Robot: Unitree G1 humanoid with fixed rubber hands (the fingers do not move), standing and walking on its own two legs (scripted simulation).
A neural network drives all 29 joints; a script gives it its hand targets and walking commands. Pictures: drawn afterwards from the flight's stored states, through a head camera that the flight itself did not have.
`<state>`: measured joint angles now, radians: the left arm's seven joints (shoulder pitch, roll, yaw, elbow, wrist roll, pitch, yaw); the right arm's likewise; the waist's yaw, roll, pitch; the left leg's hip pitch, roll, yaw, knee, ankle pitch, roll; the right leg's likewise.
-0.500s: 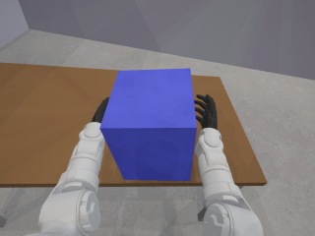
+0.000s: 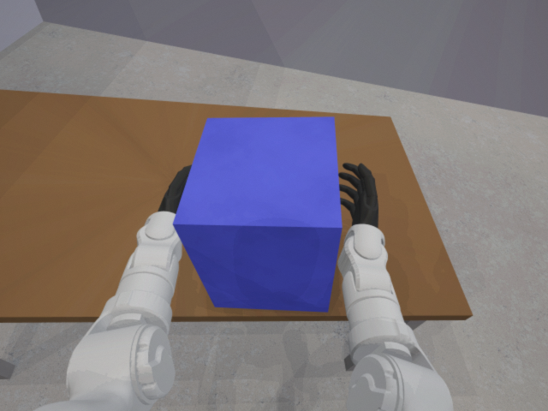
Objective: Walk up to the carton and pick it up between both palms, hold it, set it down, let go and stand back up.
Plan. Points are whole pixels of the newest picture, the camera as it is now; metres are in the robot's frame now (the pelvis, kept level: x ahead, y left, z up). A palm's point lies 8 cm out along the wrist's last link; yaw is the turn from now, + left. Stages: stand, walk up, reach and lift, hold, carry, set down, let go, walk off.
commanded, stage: set down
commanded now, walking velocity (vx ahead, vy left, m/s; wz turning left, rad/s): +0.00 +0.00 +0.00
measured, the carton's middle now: (270, 219) +0.41 +0.01 +0.02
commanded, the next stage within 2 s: none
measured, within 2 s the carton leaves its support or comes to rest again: rests again in 1.60 s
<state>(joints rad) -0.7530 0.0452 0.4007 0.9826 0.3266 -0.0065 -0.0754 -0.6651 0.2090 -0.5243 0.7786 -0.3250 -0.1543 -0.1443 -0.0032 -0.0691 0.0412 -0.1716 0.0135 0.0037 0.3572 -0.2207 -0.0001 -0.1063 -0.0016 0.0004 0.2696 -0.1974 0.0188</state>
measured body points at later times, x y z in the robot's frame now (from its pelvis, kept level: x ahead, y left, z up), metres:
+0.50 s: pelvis +0.00 +0.00 +0.00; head +0.07 +0.03 +0.44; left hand +0.42 +0.16 +0.02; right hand +0.40 -0.13 +0.05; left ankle -0.02 +0.11 -0.75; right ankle -0.04 -0.13 -0.75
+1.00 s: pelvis +0.00 +0.00 +0.00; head +0.07 +0.03 +0.44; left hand +0.42 +0.16 +0.02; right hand +0.40 -0.13 +0.05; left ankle -0.02 +0.11 -0.75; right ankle -0.04 -0.13 -0.75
